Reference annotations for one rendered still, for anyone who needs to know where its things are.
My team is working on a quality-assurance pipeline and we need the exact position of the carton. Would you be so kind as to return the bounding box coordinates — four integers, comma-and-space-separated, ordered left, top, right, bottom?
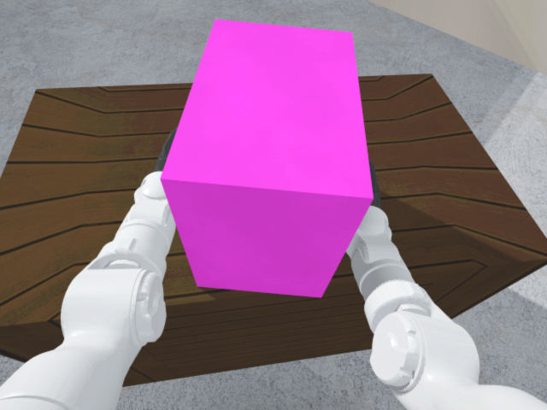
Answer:
160, 19, 373, 298

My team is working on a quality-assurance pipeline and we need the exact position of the robot right upper arm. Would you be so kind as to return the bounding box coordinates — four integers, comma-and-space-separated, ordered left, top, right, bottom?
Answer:
370, 311, 547, 410

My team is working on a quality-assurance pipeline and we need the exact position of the robot left hand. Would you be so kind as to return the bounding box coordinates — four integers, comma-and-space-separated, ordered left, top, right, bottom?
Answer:
154, 127, 178, 172

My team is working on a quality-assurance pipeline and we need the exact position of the robot right hand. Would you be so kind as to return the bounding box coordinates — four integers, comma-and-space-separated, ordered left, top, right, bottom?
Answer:
368, 158, 381, 209

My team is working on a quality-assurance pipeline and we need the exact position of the robot left forearm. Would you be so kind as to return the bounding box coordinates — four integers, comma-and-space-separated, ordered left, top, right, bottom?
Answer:
61, 172, 176, 336

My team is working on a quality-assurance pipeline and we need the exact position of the robot left upper arm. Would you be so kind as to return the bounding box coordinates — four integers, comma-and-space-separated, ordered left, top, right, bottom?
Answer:
0, 268, 167, 410

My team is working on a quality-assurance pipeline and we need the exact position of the pedestal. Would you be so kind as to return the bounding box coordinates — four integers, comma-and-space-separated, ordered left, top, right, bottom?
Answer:
0, 73, 547, 387

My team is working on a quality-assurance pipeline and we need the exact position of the robot right forearm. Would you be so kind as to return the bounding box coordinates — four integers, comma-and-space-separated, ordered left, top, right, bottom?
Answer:
346, 206, 455, 334

